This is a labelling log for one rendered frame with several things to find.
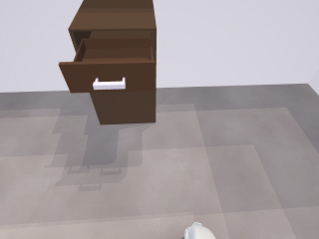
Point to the cabinet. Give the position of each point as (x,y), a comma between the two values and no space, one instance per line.
(119,19)

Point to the robot right shin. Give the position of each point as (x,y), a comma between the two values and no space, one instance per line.
(197,224)

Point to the right robot thigh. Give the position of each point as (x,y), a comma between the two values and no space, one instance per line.
(198,232)

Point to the drawer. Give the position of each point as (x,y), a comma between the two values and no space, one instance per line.
(111,60)

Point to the handle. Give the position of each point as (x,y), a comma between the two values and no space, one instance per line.
(120,85)

